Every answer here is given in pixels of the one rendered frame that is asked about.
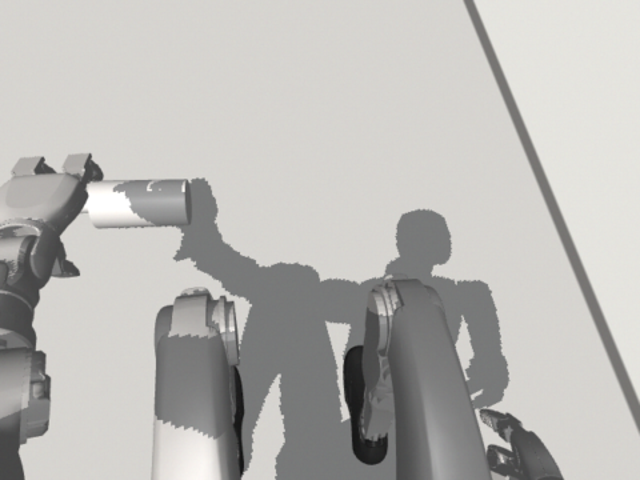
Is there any left robot hand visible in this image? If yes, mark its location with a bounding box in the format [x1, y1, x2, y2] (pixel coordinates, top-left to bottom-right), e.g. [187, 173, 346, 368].
[0, 153, 104, 278]

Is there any right robot hand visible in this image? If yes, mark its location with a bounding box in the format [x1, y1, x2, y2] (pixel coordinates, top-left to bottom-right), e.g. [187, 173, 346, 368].
[479, 409, 563, 480]

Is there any left robot arm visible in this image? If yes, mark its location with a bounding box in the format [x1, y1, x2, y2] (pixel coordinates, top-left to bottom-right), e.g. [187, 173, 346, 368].
[0, 219, 61, 480]

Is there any right robot foot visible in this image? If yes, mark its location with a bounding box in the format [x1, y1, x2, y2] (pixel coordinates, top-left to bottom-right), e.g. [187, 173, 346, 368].
[343, 345, 388, 465]

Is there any bottle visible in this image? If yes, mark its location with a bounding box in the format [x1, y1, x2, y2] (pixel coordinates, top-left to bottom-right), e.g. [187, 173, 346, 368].
[80, 179, 192, 228]

